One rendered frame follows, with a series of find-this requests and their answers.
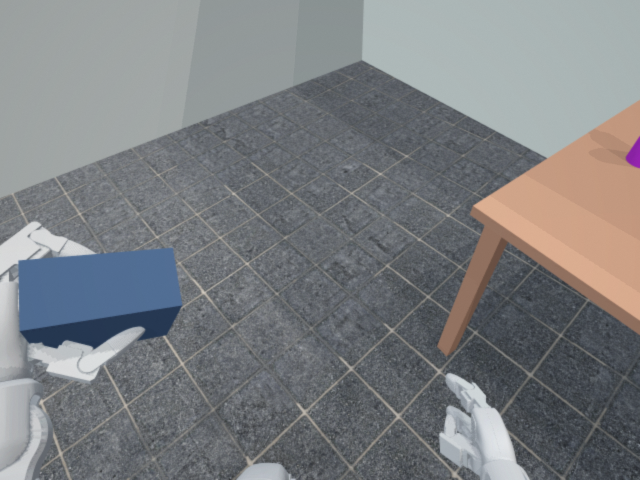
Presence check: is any robot right forearm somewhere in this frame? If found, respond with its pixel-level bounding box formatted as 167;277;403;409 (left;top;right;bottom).
480;460;530;480

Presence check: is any robot right hand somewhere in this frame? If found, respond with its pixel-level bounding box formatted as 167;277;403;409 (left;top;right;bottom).
439;373;517;477

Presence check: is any robot left hand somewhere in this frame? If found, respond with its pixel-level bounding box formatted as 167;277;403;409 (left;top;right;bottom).
0;222;145;384

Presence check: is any table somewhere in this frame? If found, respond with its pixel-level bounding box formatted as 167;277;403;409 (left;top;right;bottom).
437;100;640;356

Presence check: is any sponge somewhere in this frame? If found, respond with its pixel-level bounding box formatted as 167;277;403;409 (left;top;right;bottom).
18;248;182;349

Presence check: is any robot left forearm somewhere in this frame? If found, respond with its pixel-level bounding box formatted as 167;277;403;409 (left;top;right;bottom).
0;378;53;480

